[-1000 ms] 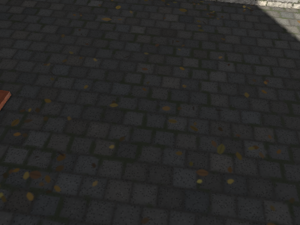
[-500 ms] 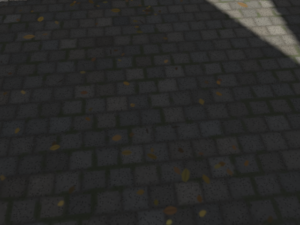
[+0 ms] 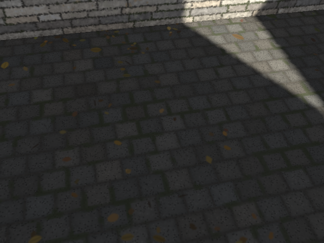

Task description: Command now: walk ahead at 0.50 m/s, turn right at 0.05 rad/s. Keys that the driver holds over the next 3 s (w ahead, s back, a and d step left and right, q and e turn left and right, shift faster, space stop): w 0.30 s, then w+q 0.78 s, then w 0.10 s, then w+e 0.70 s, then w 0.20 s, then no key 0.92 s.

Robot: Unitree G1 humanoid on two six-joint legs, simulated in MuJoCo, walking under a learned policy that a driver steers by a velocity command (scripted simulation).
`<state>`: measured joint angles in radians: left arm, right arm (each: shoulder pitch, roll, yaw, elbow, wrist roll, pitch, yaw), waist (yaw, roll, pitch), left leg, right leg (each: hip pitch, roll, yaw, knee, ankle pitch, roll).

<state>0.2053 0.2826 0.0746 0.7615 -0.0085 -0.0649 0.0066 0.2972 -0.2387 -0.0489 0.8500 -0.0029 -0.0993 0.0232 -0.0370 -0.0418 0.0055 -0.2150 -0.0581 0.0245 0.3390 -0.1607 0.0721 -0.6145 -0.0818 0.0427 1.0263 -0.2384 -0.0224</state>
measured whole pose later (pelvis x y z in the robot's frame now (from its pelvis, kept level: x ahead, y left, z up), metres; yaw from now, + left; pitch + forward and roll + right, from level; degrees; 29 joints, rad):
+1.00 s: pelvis +0.52 +0.03 -0.02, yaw +20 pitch +2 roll +0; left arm 0.20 0.29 0.06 0.81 -0.01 -0.11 0.00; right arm 0.20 -0.29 -0.08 0.72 0.01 -0.05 0.03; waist 0.00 -0.01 0.06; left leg -0.38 -0.09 0.01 0.52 -0.18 0.10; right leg -0.41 -0.06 0.02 1.22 -0.40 0.00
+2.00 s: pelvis +1.06 +0.20 -0.01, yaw +6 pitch +2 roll +1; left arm 0.33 0.30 0.06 0.75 -0.02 -0.03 0.01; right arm 0.17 -0.26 -0.06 0.68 -0.01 -0.11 0.01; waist 0.02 -0.04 0.00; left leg -0.32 -0.04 -0.01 0.46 -0.18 0.02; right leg -0.41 0.03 0.10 1.15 -0.41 -0.02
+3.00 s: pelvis +1.32 +0.19 -0.01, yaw +3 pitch -1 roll +0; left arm 0.12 0.28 0.01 0.93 0.01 -0.05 -0.01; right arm 0.16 -0.27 0.03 0.91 -0.02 -0.02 -0.03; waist -0.01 0.00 0.03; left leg -0.18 0.03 -0.04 0.47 -0.27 -0.04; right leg -0.22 0.02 0.02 0.45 -0.21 -0.01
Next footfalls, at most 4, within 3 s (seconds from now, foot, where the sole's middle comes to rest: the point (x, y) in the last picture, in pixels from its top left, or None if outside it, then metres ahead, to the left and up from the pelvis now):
0.32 right None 0.34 -0.16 -0.78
0.86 left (127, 219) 0.59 0.12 -0.78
1.38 right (146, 151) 0.94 0.04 -0.78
1.86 left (95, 121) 1.13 0.31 -0.78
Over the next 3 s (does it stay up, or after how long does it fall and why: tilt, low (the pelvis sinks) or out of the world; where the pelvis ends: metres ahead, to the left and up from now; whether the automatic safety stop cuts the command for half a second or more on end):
stays up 1.32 0.19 -0.01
